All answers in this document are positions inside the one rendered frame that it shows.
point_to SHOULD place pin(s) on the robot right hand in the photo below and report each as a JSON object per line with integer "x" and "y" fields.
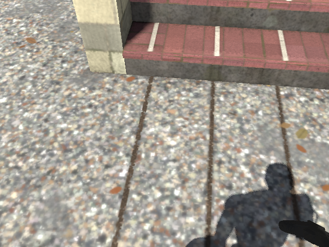
{"x": 309, "y": 230}

